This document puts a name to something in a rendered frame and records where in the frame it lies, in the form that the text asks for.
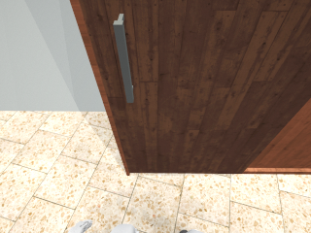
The handle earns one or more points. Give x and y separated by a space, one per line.
123 57

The left robot thigh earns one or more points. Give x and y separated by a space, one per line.
125 228

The robot left hand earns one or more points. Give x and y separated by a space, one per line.
81 226

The wardrobe door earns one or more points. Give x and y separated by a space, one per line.
214 81
291 148

